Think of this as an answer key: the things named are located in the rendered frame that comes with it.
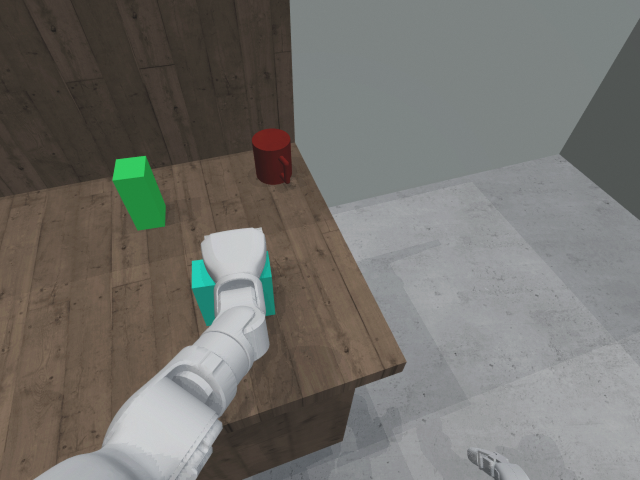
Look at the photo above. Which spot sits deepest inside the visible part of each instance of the table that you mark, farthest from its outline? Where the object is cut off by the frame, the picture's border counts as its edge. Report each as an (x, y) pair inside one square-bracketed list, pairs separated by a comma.
[(91, 308)]

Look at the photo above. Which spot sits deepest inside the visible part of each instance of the left robot hand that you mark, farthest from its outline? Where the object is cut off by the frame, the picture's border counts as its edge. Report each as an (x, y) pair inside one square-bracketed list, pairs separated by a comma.
[(234, 251)]

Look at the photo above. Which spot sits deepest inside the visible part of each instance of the left robot upper arm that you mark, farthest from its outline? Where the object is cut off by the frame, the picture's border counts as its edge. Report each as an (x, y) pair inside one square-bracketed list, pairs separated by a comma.
[(168, 435)]

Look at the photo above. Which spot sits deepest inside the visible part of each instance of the robot left forearm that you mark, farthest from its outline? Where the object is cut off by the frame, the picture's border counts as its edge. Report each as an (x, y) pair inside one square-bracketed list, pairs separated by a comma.
[(214, 365)]

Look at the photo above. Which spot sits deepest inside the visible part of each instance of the right robot hand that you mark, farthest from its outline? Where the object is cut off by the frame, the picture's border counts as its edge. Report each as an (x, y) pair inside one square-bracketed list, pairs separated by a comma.
[(495, 465)]

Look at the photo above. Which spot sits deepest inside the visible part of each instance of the sponge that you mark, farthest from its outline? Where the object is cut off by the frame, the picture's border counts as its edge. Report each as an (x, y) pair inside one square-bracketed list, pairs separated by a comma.
[(203, 289)]

